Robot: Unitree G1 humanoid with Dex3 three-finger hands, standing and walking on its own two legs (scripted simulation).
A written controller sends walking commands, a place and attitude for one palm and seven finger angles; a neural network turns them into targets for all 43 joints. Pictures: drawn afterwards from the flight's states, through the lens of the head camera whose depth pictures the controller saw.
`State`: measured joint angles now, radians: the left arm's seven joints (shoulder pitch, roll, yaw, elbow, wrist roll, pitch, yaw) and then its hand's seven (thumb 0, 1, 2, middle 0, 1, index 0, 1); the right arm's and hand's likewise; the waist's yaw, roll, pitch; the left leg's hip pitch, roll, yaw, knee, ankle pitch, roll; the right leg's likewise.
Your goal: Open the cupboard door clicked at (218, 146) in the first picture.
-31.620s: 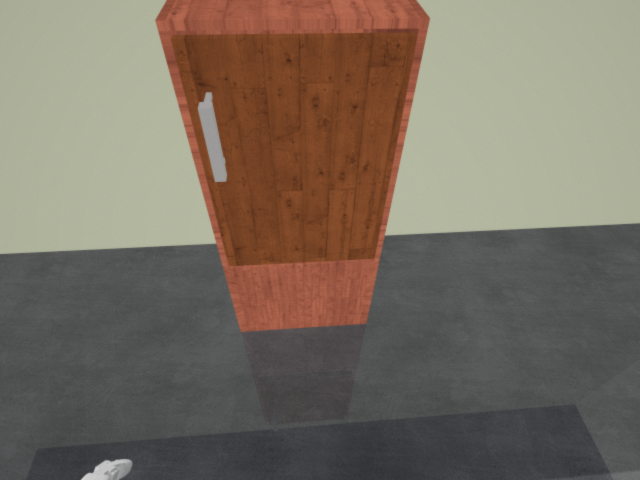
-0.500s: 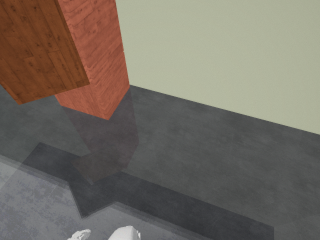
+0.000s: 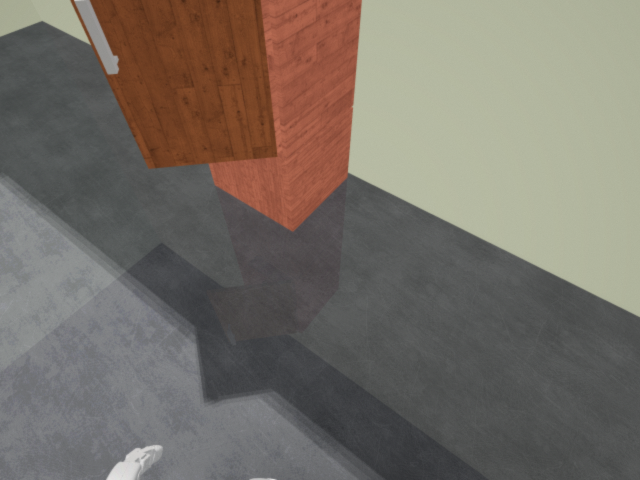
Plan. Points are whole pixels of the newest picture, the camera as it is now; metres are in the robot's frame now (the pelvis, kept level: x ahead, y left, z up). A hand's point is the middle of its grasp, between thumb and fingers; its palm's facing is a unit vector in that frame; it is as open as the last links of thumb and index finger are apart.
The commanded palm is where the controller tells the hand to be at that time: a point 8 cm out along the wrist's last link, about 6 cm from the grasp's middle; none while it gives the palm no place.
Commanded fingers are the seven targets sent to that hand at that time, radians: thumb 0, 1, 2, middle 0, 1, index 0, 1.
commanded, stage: turn to face it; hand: left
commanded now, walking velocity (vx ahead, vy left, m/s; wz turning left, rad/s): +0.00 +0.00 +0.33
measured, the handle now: (100, 33) +0.96 +0.54 +0.06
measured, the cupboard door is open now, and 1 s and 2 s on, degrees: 45 45 45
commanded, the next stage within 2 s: take the last steps up to it in 0.18 s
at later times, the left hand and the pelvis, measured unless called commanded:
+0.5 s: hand out of the picture -0.01 +0.22 -0.18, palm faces +0.22 -0.96 -0.19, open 7.3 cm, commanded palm none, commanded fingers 0.00 0.90 0.90 -0.20 -0.30 -0.20 -0.30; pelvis +0.02 +0.02 +0.00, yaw +10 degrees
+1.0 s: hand (175, 452) +0.17 +0.22 -0.15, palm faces +0.31 -0.93 -0.20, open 7.2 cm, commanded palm none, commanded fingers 0.00 0.90 0.90 -0.20 -0.30 -0.20 -0.30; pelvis +0.14 +0.03 +0.01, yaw +15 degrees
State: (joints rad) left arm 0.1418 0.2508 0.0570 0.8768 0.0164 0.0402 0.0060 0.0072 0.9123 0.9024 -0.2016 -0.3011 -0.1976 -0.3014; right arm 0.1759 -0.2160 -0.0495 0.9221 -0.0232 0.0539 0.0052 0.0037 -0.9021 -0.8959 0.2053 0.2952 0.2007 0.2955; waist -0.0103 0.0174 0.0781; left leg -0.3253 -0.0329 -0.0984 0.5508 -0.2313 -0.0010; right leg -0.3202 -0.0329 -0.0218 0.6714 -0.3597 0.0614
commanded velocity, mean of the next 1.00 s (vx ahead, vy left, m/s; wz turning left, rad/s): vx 0.22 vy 0.08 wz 0.16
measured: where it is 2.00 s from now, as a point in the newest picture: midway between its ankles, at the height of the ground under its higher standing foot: (266, 379)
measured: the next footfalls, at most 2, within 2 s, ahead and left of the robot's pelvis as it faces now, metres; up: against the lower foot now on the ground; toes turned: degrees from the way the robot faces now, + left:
right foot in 0.02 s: +0.04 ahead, -0.13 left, +0.00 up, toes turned -1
left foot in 0.38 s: +0.03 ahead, +0.11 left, +0.00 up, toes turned +13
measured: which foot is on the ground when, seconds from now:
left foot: down 0.00-0.02, up 0.04-0.36, down 0.38-0.84, up 0.86-1.00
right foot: up 0.00-0.00, down 0.02-0.38, up 0.40-0.82, down 0.84-1.00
